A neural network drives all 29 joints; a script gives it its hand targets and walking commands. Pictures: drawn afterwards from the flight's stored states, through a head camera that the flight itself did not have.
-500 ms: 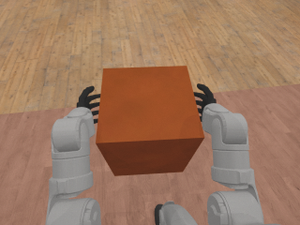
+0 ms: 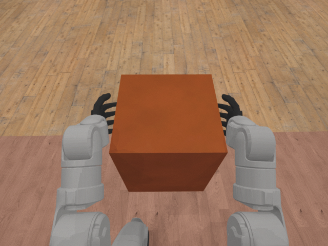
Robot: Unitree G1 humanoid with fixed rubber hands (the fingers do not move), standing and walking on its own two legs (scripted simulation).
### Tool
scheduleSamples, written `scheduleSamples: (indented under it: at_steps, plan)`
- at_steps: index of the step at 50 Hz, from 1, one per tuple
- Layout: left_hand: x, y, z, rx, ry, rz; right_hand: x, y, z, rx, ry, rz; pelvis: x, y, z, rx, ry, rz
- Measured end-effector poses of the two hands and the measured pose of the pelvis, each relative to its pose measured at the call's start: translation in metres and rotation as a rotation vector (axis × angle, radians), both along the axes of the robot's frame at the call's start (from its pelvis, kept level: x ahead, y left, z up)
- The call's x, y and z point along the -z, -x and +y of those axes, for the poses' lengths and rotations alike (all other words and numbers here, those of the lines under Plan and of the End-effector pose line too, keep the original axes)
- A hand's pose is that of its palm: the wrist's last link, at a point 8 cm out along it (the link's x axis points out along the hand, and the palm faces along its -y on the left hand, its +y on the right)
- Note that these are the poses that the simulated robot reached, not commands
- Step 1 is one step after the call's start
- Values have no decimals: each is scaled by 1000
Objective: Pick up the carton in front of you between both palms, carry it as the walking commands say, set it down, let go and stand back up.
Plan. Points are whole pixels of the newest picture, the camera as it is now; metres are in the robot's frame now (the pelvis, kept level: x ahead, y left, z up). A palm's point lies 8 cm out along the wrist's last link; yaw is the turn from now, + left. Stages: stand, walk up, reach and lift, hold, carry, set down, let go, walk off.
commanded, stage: carry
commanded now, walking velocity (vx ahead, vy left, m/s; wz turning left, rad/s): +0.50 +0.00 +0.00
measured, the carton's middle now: (166, 138) +0.36 +0.02 +0.03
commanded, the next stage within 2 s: none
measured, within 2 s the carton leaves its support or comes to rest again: neither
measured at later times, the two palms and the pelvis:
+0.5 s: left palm (128, 64) +0.65 +0.16 +0.04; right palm (217, 69) +0.63 -0.13 +0.05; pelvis +0.29 +0.03 -0.04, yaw +0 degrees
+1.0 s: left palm (136, 29) +0.93 +0.17 +0.01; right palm (204, 29) +0.95 -0.12 +0.01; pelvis +0.59 +0.00 -0.09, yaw +1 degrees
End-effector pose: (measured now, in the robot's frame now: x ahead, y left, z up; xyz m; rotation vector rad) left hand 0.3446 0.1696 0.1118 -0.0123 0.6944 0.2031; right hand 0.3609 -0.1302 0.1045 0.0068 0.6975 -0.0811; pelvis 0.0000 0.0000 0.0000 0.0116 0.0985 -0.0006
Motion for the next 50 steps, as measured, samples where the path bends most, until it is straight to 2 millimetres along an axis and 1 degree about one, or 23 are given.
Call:
scheduleSamples:
  at_steps: [2,4,6,7,8,10,12,14,16,20,25,28,31,33,34,36,39,42,46,50]
  plan:
    - [1,-29,6,5,1,-20,0,-29,6,3,3,-20,9,-30,6,4,11,-2]
    - [7,-60,13,13,3,-33,3,-59,13,5,12,-33,22,-63,12,11,23,-11]
    - [19,-94,18,33,5,-45,11,-88,18,15,29,-46,43,-97,18,21,43,-29]
    - [26,-110,19,45,9,-45,17,-101,19,21,43,-46,51,-110,20,20,36,-29]
    - [35,-124,20,56,15,-30,24,-111,19,26,57,-32,55,-120,22,15,23,-28]
    - [52,-145,16,83,16,30,41,-125,16,42,68,29,56,-138,27,10,21,-28]
    - [65,-162,11,110,3,93,55,-135,11,64,70,92,52,-157,33,7,32,-26]
    - [74,-180,6,132,-1,133,65,-146,7,81,69,134,48,-175,37,10,38,-24]
    - [79,-201,2,145,1,147,69,-163,4,96,68,148,45,-193,39,13,41,-19]
    - [81,-244,-1,145,16,124,68,-205,0,116,60,125,42,-232,40,13,43,-5]
    - [71,-304,-6,122,32,51,57,-269,-5,120,48,52,43,-291,35,4,39,3]
    - [62,-346,-11,114,33,-5,48,-313,-11,115,44,-4,50,-333,29,-3,25,2]
    - [58,-392,-19,108,21,-53,47,-361,-19,104,38,-53,68,-380,21,-12,6,-9]
    - [59,-422,-22,97,1,-79,52,-396,-22,83,30,-80,87,-414,16,-21,-13,-26]
    - [62,-435,-23,91,-14,-83,57,-413,-23,72,22,-84,94,-427,14,-16,-2,-27]
    - [72,-456,-20,78,-32,-50,68,-441,-20,47,18,-52,100,-447,10,-10,13,-29]
    - [90,-476,-12,43,-23,41,84,-472,-12,4,32,38,97,-476,2,-9,-1,-29]
    - [102,-497,-5,15,-15,100,95,-501,-4,-23,36,97,91,-505,-3,-16,-9,-25]
    - [104,-536,1,-6,-13,104,101,-544,2,-33,25,102,87,-544,-3,-16,-15,-16]
    - [98,-586,4,-8,-10,62,98,-590,5,-18,10,61,86,-588,2,-9,-15,-8]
